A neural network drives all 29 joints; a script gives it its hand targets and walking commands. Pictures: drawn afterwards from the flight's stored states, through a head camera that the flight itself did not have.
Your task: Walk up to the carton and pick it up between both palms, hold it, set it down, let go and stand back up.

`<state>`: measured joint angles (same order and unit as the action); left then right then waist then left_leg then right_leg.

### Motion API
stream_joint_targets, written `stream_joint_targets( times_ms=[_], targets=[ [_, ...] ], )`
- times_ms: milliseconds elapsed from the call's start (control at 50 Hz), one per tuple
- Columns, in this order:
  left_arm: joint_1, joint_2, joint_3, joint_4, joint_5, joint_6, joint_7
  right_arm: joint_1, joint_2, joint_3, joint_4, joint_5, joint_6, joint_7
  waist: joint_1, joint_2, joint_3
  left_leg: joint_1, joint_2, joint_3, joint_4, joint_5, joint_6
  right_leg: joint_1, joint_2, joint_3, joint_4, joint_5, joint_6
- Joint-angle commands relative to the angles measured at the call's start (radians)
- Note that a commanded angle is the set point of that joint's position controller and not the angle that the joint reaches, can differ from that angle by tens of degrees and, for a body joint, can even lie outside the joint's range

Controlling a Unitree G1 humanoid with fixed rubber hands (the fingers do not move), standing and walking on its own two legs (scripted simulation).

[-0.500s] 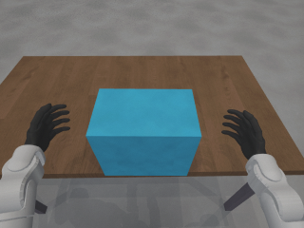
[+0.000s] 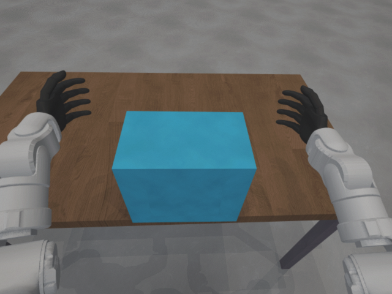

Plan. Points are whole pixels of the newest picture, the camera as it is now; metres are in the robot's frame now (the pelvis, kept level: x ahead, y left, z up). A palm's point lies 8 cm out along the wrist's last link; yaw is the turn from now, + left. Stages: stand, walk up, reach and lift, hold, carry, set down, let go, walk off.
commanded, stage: reach and lift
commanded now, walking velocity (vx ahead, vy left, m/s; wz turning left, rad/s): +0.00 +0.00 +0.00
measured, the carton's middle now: (185, 169) +0.38 +0.03 +0.01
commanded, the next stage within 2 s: none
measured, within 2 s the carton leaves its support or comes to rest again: neither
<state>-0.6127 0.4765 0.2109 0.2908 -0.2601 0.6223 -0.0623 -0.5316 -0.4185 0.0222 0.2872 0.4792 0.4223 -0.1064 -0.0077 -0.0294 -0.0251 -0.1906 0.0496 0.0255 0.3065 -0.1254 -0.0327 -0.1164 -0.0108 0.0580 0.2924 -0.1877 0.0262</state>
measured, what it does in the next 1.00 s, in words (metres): stands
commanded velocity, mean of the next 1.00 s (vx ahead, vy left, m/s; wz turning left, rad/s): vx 0.00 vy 0.00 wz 0.00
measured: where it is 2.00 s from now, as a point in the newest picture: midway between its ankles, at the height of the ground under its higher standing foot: outside the picture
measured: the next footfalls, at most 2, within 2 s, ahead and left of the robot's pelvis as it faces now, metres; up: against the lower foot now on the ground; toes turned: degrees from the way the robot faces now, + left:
none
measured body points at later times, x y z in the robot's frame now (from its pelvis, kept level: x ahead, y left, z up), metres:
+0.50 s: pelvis +0.00 +0.00 +0.00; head +0.00 +0.01 +0.45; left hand +0.41 +0.27 +0.15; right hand +0.41 -0.20 +0.13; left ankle +0.02 +0.14 -0.75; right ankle -0.02 -0.14 -0.75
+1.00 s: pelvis +0.00 +0.00 -0.01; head +0.01 +0.01 +0.44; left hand +0.40 +0.26 +0.09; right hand +0.41 -0.17 +0.07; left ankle +0.02 +0.14 -0.75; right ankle -0.02 -0.14 -0.75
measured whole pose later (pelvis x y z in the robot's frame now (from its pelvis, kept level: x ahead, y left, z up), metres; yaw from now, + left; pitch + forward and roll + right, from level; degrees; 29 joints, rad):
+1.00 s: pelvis +0.00 +0.00 -0.01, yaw +3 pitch +7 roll -1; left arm -0.72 0.36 -0.02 1.07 -0.27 -0.13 -0.06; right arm -0.67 -0.26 0.14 1.03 0.39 -0.13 -0.11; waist 0.01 0.01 -0.11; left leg -0.39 0.05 -0.03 0.45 -0.18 -0.04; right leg -0.27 0.00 0.01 0.39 -0.23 0.03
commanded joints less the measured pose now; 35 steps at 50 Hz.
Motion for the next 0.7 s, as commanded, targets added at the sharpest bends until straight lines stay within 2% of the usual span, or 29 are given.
stream_joint_targets(
  times_ms=[0, 100, 180, 300, 380, 440, 500, 580, 680],
  targets=[
    [-0.402, 0.191, 0.024, -0.056, 0.008, -0.03, 0.004, -0.383, -0.163, -0.05, -0.011, 0.012, -0.033, 0.012, -0.003, 0.085, -0.359, 0.232, -0.059, 0.025, 0.033, 0.255, 0.004, -0.02, 0.06, -0.054, -0.016, 0.251, -0.026],
    [-0.519, 0.212, -0.01, 0.052, -0.005, -0.06, 0.007, -0.506, -0.165, -0.036, 0.097, 0.019, -0.044, 0.026, -0.007, 0.097, -0.387, 0.217, -0.06, 0.02, 0.042, 0.252, 0.003, -0.033, 0.057, -0.058, -0.01, 0.253, -0.027],
    [-0.594, 0.223, -0.043, 0.151, -0.024, -0.099, 0.006, -0.583, -0.163, -0.025, 0.182, 0.013, -0.057, 0.032, -0.012, 0.085, -0.411, 0.208, -0.059, 0.015, 0.046, 0.244, 0.007, -0.04, 0.053, -0.062, -0.007, 0.254, -0.025],
    [-0.528, 0.165, -0.075, 0.346, -0.006, -0.186, -0.021, -0.523, -0.109, 0.019, 0.335, -0.021, -0.103, 0.028, -0.016, 0.049, -0.394, 0.208, -0.064, 0.011, 0.053, 0.271, 0.017, -0.035, 0.052, -0.067, -0.009, 0.287, -0.015],
    [-0.482, 0.123, -0.086, 0.371, 0.013, -0.269, -0.039, -0.474, -0.072, 0.023, 0.321, -0.058, -0.173, 0.013, -0.019, 0.046, -0.388, 0.219, -0.071, 0.013, 0.06, 0.305, 0.018, -0.037, 0.056, -0.076, -0.005, 0.307, -0.007],
    [-0.457, 0.107, -0.074, 0.342, 0.031, -0.342, -0.04, -0.451, -0.052, 0.015, 0.278, -0.084, -0.24, 0.003, -0.005, 0.061, -0.397, 0.227, -0.073, 0.016, 0.071, 0.336, 0.012, -0.046, 0.061, -0.084, 0.001, 0.31, -0.004],
    [-0.461, 0.11, -0.057, 0.335, 0.04, -0.419, -0.031, -0.457, -0.029, 0.017, 0.257, -0.103, -0.301, -0.001, 0.02, 0.067, -0.407, 0.213, -0.071, 0.022, 0.077, 0.32, 0.01, -0.06, 0.062, -0.088, 0.005, 0.263, -0.004],
    [-0.494, 0.113, -0.075, 0.373, 0.021, -0.535, -0.008, -0.477, 0.013, 0.011, 0.279, -0.134, -0.368, -0.002, 0.036, 0.064, -0.424, 0.179, -0.063, 0.025, 0.079, 0.209, 0.012, -0.1, 0.055, -0.092, 0.01, 0.129, -0.008],
    [-0.525, 0.08, -0.163, 0.565, -0.021, -0.675, 0.016, -0.481, 0.063, 0.009, 0.443, -0.176, -0.433, 0.002, 0.023, 0.064, -0.446, 0.127, -0.052, 0.019, 0.093, 0.077, 0.017, -0.174, 0.039, -0.098, 0.029, 0.002, -0.015]
  ],
)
